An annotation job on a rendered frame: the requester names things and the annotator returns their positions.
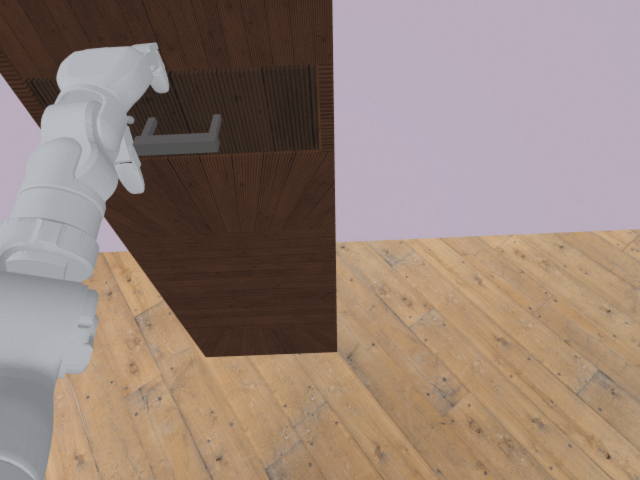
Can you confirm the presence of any robot left upper arm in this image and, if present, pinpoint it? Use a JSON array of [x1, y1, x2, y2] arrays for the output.
[[0, 270, 99, 480]]

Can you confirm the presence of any handle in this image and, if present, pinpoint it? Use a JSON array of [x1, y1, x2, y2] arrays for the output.
[[133, 114, 222, 156]]

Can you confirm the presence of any robot left forearm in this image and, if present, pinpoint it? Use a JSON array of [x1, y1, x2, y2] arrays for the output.
[[0, 84, 127, 282]]

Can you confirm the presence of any cabinet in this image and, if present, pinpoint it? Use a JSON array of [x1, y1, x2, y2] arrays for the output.
[[0, 0, 337, 357]]

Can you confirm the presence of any drawer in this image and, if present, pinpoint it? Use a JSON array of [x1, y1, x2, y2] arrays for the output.
[[26, 64, 319, 158]]

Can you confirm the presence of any robot left hand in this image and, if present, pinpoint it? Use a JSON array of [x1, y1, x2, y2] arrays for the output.
[[56, 43, 169, 194]]

